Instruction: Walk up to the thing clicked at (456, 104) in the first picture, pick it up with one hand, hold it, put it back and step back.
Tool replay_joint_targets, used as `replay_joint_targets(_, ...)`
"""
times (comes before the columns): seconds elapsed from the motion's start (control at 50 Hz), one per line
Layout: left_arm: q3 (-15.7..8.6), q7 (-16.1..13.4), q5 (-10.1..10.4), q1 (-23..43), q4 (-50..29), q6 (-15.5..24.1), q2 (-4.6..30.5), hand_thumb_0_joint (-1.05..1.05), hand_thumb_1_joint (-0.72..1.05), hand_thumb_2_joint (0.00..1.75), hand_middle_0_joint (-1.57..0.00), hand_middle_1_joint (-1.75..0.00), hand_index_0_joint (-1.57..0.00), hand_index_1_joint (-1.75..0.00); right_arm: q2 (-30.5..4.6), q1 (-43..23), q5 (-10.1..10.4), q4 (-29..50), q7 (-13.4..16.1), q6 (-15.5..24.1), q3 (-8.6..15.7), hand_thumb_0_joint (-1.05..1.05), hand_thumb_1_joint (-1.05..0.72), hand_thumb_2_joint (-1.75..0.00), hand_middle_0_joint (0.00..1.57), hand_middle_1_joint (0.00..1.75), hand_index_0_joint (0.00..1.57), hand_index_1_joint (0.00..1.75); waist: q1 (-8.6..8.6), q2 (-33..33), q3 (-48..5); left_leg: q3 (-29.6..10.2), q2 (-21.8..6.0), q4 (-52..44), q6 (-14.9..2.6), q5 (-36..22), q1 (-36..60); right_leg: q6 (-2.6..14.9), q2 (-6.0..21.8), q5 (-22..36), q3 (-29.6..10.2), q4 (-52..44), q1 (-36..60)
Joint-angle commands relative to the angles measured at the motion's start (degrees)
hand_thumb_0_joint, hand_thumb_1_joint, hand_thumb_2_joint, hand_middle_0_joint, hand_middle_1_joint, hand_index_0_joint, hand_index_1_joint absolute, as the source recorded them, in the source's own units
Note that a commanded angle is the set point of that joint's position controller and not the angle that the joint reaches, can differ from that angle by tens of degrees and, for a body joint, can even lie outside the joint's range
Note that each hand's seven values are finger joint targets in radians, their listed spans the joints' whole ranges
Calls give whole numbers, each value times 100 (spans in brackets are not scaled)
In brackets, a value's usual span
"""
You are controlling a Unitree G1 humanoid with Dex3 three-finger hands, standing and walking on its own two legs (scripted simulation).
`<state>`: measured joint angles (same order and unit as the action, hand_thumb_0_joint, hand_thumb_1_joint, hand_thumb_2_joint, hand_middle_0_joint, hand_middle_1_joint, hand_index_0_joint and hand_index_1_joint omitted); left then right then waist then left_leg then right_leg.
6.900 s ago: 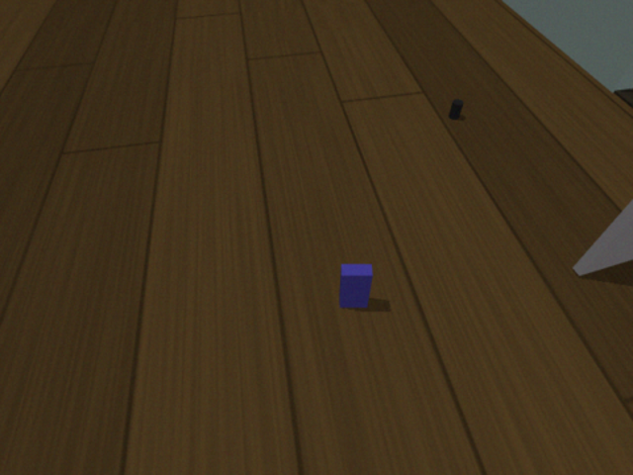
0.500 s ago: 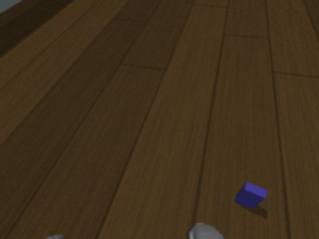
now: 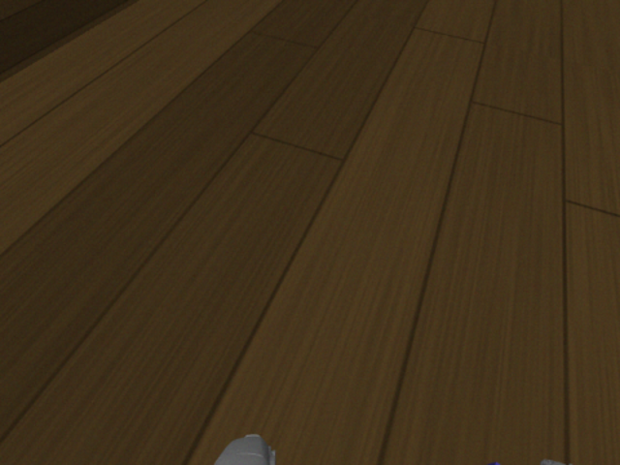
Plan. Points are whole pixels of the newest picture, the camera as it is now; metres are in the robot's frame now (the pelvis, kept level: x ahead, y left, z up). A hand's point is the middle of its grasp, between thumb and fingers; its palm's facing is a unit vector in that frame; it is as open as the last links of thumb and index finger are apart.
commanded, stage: walk up
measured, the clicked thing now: out of the picture +0.84 -1.56 -0.71
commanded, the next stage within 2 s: stand in 1.84 s
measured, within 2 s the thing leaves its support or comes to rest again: neither
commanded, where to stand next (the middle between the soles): +0.38 +0.00 m, yaw -1 degrees
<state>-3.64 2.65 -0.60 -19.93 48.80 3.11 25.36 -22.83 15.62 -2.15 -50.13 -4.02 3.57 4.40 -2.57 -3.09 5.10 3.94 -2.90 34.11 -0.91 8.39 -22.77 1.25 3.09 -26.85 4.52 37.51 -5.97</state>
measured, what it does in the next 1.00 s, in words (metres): walks ahead: right foot, then left foot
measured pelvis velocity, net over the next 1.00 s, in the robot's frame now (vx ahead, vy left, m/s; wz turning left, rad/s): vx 0.29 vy -0.02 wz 0.01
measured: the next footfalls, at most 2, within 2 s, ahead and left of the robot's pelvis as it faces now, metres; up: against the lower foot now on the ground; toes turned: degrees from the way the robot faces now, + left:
right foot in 0.42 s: +0.29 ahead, -0.16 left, +0.00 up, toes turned -6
left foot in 0.88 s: +0.42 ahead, +0.09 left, +0.00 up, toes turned +2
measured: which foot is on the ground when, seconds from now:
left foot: down 0.00-0.46, up 0.48-0.86, down 0.88-1.00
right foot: down 0.00-0.00, up 0.02-0.40, down 0.42-0.92, up 0.94-1.00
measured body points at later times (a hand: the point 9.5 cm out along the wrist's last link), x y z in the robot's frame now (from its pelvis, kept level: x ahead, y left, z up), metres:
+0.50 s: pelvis +0.18 -0.04 +0.00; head +0.19 -0.07 +0.45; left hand +0.25 +0.29 -0.08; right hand +0.22 -0.36 -0.13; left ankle +0.11 +0.11 -0.69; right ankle +0.25 -0.15 -0.72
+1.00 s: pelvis +0.29 -0.02 +0.00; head +0.33 +0.00 +0.45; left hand +0.34 +0.29 -0.13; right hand +0.39 -0.32 -0.10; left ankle +0.38 +0.09 -0.72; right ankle +0.26 -0.15 -0.69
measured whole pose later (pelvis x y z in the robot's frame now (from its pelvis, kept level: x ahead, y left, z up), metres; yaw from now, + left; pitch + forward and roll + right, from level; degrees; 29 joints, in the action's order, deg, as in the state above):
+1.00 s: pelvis +0.29 -0.02 +0.00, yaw +0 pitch -3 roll -1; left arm -0.7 -0.9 0.9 -14.4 49.7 1.3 23.0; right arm -20.6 10.3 -1.0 -50.2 -1.6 1.4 1.9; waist -1.6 -1.7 8.7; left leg 2.0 -1.4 35.5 -1.8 10.9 -21.9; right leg 1.6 1.5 -31.3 2.2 49.6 -16.8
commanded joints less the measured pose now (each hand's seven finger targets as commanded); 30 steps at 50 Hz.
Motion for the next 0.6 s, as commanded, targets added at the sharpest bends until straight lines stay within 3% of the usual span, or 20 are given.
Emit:
replay_joint_targets(0.0,-291,-163,41,-330,-426,59,1193,0,90,90,-20,-30,-20,-30,-2084,1085,151,468,193,236,612,0,-90,-90,20,30,20,30,712,1554,-962,-4228,-2254,-1934,-1410,2417,2939,247,-305,-491,-775,3041,-3148)
replay_joint_targets(0.02,-258,-173,21,-133,-419,74,1291,0,90,90,-20,-30,-20,-30,-1893,904,192,499,218,210,570,0,-90,-90,20,30,20,30,644,1229,-624,-3791,-2134,-1910,-1391,1807,2548,247,-159,-248,-949,3201,-3225)
replay_joint_targets(0.04,-242,-154,56,-124,-356,87,1195,0,90,90,-20,-30,-20,-30,-1676,742,220,555,249,209,452,0,-90,-90,20,30,20,30,529,957,-417,-2797,-1804,-1902,-1116,792,2136,207,-122,193,-1202,3061,-2957)
replay_joint_targets(0.06,-242,-130,92,-262,-253,81,1117,0,90,90,-20,-30,-20,-30,-1496,505,219,632,276,226,357,0,-90,-90,20,30,20,30,397,954,-295,-2067,-1512,-1836,-860,155,1840,192,-33,503,-1252,2791,-2720)
replay_joint_targets(0.1,-238,-72,123,-468,-119,26,1026,0,90,90,-20,-30,-20,-30,-1427,388,243,641,271,258,311,0,-90,-90,20,30,20,30,261,1124,-228,-1338,-1310,-1815,-917,-418,1360,91,42,664,-909,2551,-2363)
replay_joint_targets(0.18,-227,44,55,-237,-198,-19,905,0,90,90,-20,-30,-20,-30,-1471,311,184,788,264,253,318,0,-90,-90,20,30,20,30,307,1283,-19,-912,-1189,-2091,-1120,333,1211,-130,188,1066,-645,1608,-2390)
replay_joint_targets(0.24,-238,120,-8,140,-302,-5,871,0,90,90,-20,-30,-20,-30,-1592,356,177,792,228,241,361,0,-90,-90,20,30,20,30,418,1296,95,-831,-1205,-2164,-1235,937,1258,-158,325,1241,-418,865,-2443)
replay_joint_targets(0.3,-270,137,-10,305,-291,78,833,0,90,90,-20,-30,-20,-30,-1599,310,174,831,202,212,349,0,-90,-90,20,30,20,30,379,1238,105,-689,-1170,-1897,-1143,787,885,-93,266,1587,-316,73,-1776)
replay_joint_targets(0.34,-283,118,-16,131,-214,123,812,0,90,90,-20,-30,-20,-30,-1579,170,196,882,191,170,334,0,-90,-90,20,30,20,30,250,1153,-37,-672,-1163,-1485,-1076,522,834,-27,112,1665,-163,-191,-1331)
replay_joint_targets(0.38,-352,48,-34,-297,-41,207,899,0,90,90,-20,-30,-20,-30,-1396,178,209,939,192,104,255,0,-90,-90,20,30,20,30,6,609,-388,-469,-937,-473,-830,74,700,31,-161,1818,46,-743,-335)
replay_joint_targets(0.4,-443,-20,-44,-732,76,265,1105,0,90,90,-20,-30,-20,-30,-1121,352,220,949,193,92,162,0,-90,-90,20,30,20,30,-201,-89,-755,-212,-629,641,-650,-74,490,122,-129,1588,-183,-981,407)
replay_joint_targets(0.42,-592,-93,-82,-1009,69,320,1602,0,90,90,-20,-30,-20,-30,-674,642,248,1025,200,99,13,0,-90,-90,20,30,20,30,-256,-1524,-923,199,-32,2170,-325,927,-365,448,988,744,-1938,-1635,862)
replay_joint_targets(0.44,-577,-128,-38,-843,-127,343,1804,0,90,90,-20,-30,-20,-30,-789,697,225,954,214,23,6,0,-90,-90,20,30,20,30,-166,-1243,-561,-149,473,2819,-127,2145,-1278,958,1978,95,-3802,-2346,770)
replay_joint_targets(0.46,-580,-115,30,-554,-179,299,1923,0,90,90,-20,-30,-20,-30,-1306,556,164,858,271,-48,160,0,-90,-90,20,30,20,30,-147,-912,-360,-490,124,3175,-152,2386,-1309,1423,2282,-296,-4190,-2384,337)
replay_joint_targets(0.48,-541,-126,81,-405,-255,279,1752,0,90,90,-20,-30,-20,-30,-1418,437,148,762,285,-53,204,0,-90,-90,20,30,20,30,-103,-618,-48,-705,-51,3182,-130,2172,-1342,1441,2119,-185,-3843,-2438,-88)
replay_joint_targets(0.5,-484,-146,100,-332,-260,284,1577,0,90,90,-20,-30,-20,-30,-1370,351,217,675,261,-52,198,0,-90,-90,20,30,20,30,-69,-417,71,-922,-100,3122,-139,1809,-1276,1235,1805,378,-3159,-2399,-219)
replay_joint_targets(0.54,-409,-189,116,-79,-295,305,1352,0,90,90,-20,-30,-20,-30,-1230,654,278,482,193,-99,175,0,-90,-90,20,30,20,30,164,-541,-63,-867,-136,2703,-119,1213,-958,727,1223,1193,-1955,-2273,-280)
replay_joint_targets(0.58,-382,-192,74,-29,-338,340,1332,0,90,90,-20,-30,-20,-30,-1138,733,219,426,139,-152,191,0,-90,-90,20,30,20,30,200,-650,-175,-752,-75,2617,-58,826,-712,761,1033,1701,-1455,-2291,-485)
